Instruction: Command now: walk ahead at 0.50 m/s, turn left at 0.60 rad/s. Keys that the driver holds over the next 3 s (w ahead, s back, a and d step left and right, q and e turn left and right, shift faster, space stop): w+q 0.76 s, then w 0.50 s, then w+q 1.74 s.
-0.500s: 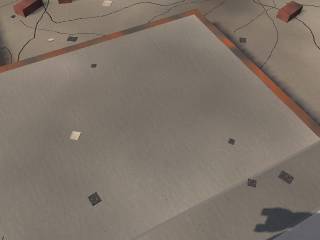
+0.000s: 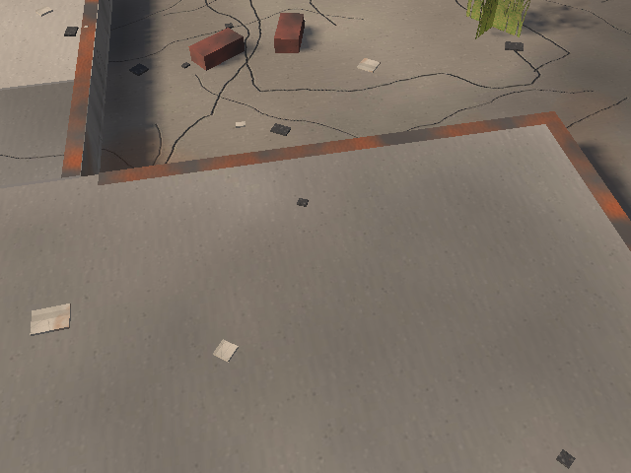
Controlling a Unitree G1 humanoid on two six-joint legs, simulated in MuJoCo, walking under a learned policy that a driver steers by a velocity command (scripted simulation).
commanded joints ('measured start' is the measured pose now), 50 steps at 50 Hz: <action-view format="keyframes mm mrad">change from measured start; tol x32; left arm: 1 34 104 24 -27 -2 -10 7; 50 77 114 10 -79 5 4 -10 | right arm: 1 -22 -69 -25 -100 7 -3 7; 50 -50 -97 -8 -119 -16 -35 8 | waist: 1 20 -157 -21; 15 75 -114 60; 21 -88 175 -426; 50 21 -138 -7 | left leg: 1 -230 115 -36 -19 67 -4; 18 129 -55 207 -618 216 115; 21 901 344 -766 -848 45 425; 28 264 161 -254 -964 454 279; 40 302 151 -299 -823 259 176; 43 272 69 -242 -555 382 109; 46 -338 -47 -126 118 -156 -5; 50 -242 78 -44 -35 56 5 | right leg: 1 204 -280 275 -270 15 -148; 13 333 -292 -74 -288 280 -118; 18 377 -286 -169 119 871 -63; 19 201 -251 -181 373 731 -24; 20 -241 -114 -160 742 -157 34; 22 -533 -51 143 949 -354 24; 42 -12 -27 86 5 120 6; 45 647 -428 850 -140 -244 -278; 50 201 -261 435 -244 -100 -182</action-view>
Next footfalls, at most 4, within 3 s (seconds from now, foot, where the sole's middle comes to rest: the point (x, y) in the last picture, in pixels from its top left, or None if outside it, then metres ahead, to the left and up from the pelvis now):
0.38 left None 0.34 0.18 -0.77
0.86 right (298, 388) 0.67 0.09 -0.77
1.36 left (147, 354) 0.76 0.44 -0.77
1.84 right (163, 241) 1.10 0.46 -0.77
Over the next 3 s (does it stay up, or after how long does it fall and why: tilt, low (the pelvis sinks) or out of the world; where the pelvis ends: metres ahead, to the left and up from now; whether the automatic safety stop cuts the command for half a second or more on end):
stays up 1.17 0.99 0.00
